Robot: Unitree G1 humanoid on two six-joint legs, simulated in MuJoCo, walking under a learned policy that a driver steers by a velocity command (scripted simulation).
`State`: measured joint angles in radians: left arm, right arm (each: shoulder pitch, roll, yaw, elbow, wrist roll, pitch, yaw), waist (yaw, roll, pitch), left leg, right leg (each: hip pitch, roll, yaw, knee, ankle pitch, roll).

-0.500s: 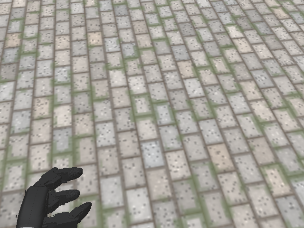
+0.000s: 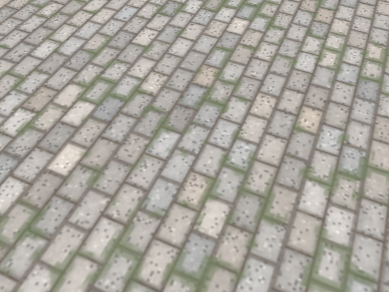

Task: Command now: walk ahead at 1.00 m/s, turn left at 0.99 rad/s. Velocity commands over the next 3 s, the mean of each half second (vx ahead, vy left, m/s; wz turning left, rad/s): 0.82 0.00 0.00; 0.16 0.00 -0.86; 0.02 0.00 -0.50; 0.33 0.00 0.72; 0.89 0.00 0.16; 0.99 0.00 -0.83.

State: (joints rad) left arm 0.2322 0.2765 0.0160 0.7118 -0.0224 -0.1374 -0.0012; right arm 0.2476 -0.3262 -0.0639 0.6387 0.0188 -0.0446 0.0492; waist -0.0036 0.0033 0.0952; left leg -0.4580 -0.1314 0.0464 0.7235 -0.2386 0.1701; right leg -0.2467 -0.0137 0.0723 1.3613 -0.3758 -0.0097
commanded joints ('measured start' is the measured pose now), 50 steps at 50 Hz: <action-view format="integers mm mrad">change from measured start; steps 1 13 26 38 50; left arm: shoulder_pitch -20 -350 7 13 52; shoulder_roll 153 89 182 190 159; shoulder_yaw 35 9 73 95 82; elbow -126 -195 -142 -129 -151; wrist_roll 19 -14 14 2 -5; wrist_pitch -34 3 59 178 204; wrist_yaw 8 -39 -25 68 33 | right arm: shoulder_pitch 49 199 -34 -257 -181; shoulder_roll -150 -106 -96 -98 -74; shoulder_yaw -46 -15 21 12 -5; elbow -68 113 -50 -84 -61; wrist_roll -27 -4 -52 -29 -53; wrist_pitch -48 -54 -41 -35 32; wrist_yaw -12 -43 -59 -61 -101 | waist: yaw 34 -135 -27 19 20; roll -61 34 25 -152 107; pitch -112 72 -168 -191 -149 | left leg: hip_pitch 361 403 -131 65 265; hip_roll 275 276 121 18 326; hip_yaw -694 -195 -195 -248 -254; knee -480 -569 495 -227 -453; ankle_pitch -177 197 -207 196 255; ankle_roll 193 45 -213 -246 44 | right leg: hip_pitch -424 -359 121 38 -362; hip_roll -59 -57 -100 33 -10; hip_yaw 107 -80 356 465 -13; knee -74 -863 -1021 -905 -118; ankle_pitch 57 602 887 488 -4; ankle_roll -2 -18 -279 -84 121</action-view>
